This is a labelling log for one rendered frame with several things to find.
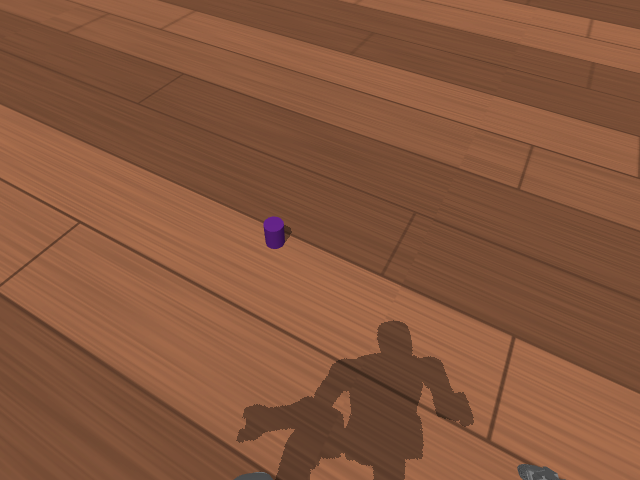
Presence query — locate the can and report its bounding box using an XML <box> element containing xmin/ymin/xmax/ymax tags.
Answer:
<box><xmin>263</xmin><ymin>217</ymin><xmax>285</xmax><ymax>249</ymax></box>

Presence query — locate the right robot hand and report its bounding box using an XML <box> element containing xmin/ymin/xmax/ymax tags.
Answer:
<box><xmin>517</xmin><ymin>464</ymin><xmax>566</xmax><ymax>480</ymax></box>

